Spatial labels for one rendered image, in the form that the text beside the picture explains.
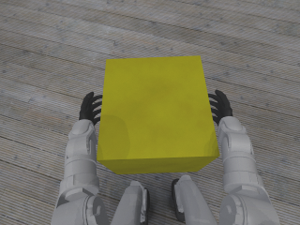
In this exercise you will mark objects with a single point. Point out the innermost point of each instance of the right robot thigh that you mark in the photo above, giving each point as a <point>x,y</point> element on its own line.
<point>196,209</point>

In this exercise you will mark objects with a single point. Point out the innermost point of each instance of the carton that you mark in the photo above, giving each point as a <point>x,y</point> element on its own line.
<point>156,116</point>

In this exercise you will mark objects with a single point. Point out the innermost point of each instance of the left robot hand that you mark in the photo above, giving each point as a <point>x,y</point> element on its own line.
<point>87,108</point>

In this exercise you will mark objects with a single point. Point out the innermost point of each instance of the robot left forearm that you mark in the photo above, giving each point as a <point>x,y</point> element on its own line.
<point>80,166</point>

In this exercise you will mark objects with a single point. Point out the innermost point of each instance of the right robot hand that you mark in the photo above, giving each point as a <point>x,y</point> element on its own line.
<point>223,106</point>

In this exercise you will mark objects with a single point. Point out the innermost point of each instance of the robot right forearm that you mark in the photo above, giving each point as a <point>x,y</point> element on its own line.
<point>239,162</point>

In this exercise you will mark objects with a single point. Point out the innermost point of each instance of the robot right upper arm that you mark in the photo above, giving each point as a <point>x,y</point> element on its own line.
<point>239,209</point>

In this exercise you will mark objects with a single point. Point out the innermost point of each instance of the left robot shin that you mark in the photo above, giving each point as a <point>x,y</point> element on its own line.
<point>137,183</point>

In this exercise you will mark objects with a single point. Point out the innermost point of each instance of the robot left upper arm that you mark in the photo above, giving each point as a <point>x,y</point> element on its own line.
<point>87,210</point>

